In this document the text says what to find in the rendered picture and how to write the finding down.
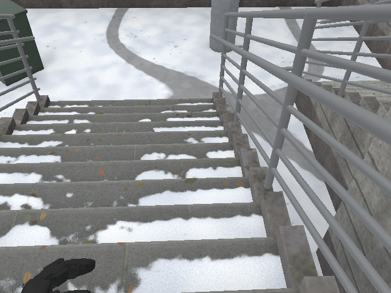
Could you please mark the left robot hand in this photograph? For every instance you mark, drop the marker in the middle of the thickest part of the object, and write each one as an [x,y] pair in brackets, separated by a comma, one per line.
[58,272]

